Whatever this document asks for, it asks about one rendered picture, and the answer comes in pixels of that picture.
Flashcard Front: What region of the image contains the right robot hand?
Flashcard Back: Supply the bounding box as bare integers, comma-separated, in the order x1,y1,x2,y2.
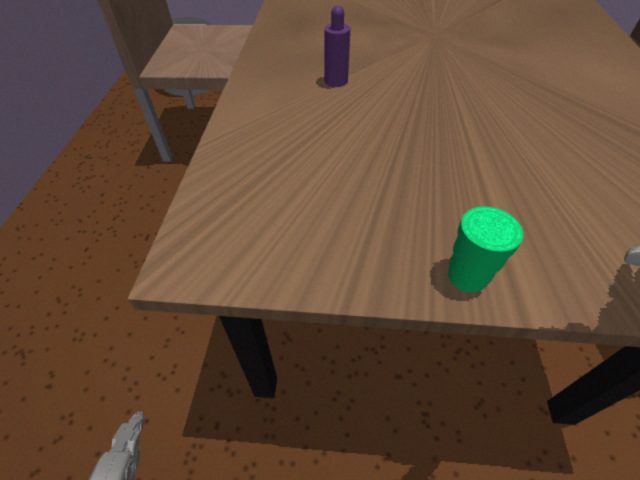
624,245,640,266

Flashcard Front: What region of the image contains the table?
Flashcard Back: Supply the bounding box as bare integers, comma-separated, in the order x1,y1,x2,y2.
127,0,640,425

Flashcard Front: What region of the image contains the left robot hand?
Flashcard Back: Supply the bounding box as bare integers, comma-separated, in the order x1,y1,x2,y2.
89,411,145,480

